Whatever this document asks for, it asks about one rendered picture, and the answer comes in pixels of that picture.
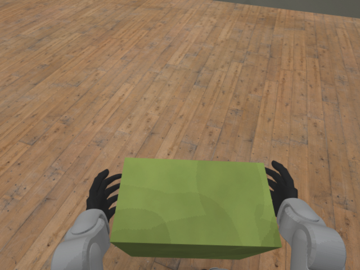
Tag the robot right hand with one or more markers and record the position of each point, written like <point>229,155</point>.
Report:
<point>283,185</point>

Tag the robot right forearm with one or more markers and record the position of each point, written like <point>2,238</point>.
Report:
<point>313,245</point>

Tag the robot left forearm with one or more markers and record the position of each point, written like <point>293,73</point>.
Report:
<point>85,243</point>

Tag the robot left hand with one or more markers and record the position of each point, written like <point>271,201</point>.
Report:
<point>98,193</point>

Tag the carton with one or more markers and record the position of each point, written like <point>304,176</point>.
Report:
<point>169,208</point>

